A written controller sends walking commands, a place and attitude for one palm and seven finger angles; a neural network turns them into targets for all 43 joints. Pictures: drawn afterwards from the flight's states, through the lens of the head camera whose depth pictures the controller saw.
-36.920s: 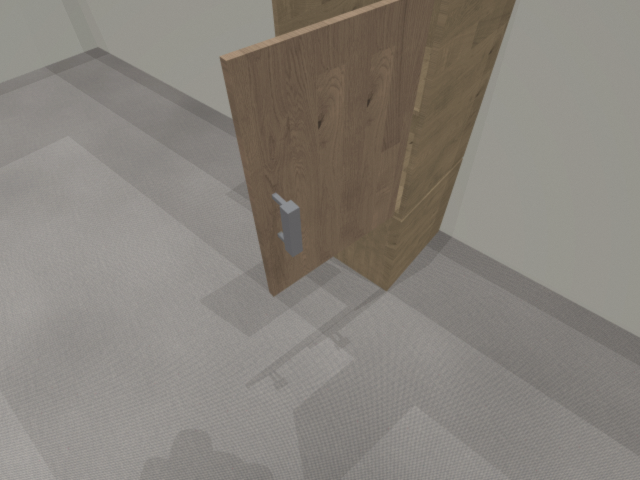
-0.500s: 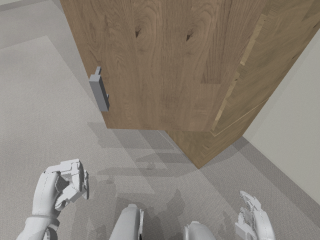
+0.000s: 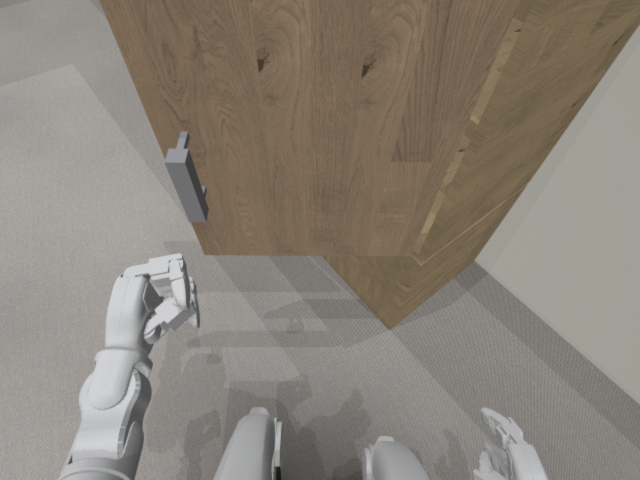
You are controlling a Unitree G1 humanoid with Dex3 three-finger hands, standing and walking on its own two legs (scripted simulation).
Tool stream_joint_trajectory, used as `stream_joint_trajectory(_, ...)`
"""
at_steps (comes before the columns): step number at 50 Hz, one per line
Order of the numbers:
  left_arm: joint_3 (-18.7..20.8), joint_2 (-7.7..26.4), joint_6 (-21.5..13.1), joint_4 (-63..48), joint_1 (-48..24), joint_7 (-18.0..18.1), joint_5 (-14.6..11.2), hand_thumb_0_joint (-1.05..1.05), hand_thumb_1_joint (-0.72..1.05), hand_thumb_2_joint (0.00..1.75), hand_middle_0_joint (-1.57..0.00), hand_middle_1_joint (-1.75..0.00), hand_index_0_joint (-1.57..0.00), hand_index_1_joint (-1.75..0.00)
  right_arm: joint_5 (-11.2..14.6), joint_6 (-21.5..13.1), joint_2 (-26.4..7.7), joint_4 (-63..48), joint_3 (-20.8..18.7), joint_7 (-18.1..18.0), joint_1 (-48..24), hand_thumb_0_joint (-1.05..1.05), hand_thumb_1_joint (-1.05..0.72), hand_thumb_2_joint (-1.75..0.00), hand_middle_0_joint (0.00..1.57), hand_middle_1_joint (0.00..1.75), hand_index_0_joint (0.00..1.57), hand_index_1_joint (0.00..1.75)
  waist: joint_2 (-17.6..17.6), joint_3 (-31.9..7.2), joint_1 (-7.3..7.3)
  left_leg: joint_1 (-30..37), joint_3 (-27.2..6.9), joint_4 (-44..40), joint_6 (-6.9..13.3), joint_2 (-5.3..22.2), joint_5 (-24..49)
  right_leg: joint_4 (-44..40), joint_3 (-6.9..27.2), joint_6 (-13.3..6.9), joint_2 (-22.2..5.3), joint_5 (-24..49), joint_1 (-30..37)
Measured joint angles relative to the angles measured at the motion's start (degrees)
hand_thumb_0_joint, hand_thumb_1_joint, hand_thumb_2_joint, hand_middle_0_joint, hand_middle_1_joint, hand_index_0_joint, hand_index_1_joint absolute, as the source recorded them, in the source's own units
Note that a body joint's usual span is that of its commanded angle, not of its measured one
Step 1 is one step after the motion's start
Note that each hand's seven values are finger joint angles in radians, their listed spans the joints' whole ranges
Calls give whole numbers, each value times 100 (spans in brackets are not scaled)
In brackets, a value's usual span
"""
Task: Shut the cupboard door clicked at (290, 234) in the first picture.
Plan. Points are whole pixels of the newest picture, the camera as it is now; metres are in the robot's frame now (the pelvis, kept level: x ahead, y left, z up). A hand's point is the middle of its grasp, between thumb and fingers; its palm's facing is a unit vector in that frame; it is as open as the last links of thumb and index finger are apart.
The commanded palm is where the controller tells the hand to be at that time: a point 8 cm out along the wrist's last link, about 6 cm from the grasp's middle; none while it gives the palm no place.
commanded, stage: bring the fist close to the handle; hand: left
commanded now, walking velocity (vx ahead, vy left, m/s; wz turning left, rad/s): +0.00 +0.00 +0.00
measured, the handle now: (191, 177) +0.51 +0.22 +0.03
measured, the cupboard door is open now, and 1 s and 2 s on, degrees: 52 52 40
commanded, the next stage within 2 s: push the door shut along its arc in 0.84 s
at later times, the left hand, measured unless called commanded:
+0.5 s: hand (212, 238) +0.41 +0.17 +0.04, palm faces +0.05 -1.00 -0.03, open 3.1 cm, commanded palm +0.38 +0.22 +0.04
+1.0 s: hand (211, 239) +0.41 +0.17 +0.03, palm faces +0.05 -1.00 -0.03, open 3.1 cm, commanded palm +0.39 +0.22 +0.04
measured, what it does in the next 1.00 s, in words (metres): stands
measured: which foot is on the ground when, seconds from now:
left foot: down 0.00-1.00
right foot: down 0.00-1.00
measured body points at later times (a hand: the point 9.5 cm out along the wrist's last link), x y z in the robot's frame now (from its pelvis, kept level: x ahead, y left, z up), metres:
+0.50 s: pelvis +0.00 +0.00 +0.00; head +0.10 +0.01 +0.43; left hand +0.40 +0.22 +0.04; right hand +0.11 -0.26 -0.12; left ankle +0.07 +0.12 -0.62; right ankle +0.00 -0.12 -0.62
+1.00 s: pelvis +0.00 +0.00 +0.00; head +0.11 +0.00 +0.44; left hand +0.40 +0.22 +0.04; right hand +0.10 -0.27 -0.12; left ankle +0.07 +0.12 -0.62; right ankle +0.00 -0.12 -0.62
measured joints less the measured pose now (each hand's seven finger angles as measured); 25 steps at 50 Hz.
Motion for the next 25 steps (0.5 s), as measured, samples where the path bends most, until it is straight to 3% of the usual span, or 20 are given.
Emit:
stream_joint_trajectory(14,325,129,-186,1411,-1383,6,68,2,90,90,-130,-150,-130,-150,-8,177,-35,253,-49,33,14,1,-90,-89,20,30,20,30,-34,15,-110,-112,71,-37,11,27,24,-6,75,15,17,40,-160)
stream_joint_trajectory(25,529,190,-375,2473,-2428,118,284,2,90,90,-130,-150,-130,-150,-63,306,-34,392,-93,101,86,1,-90,-89,20,30,20,30,-22,4,-224,-333,91,32,5,43,19,87,100,11,30,33,-404)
